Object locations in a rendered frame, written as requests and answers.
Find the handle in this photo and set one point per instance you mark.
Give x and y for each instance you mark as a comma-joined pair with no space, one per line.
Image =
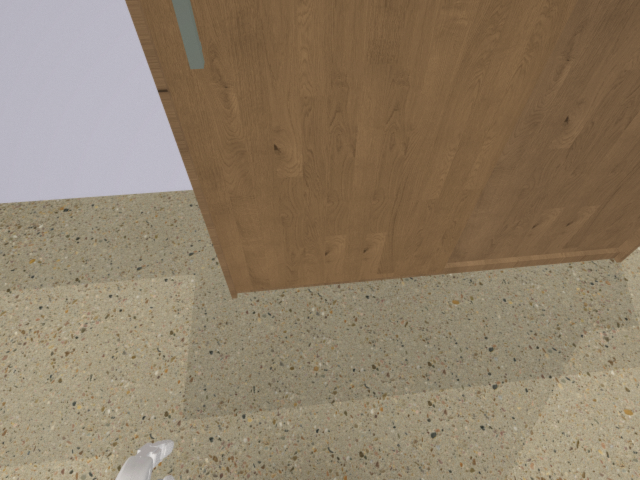
188,30

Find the wardrobe door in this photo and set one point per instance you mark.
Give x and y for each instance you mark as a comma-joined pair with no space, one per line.
341,140
568,178

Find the robot left hand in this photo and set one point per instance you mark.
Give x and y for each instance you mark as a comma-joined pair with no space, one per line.
139,467

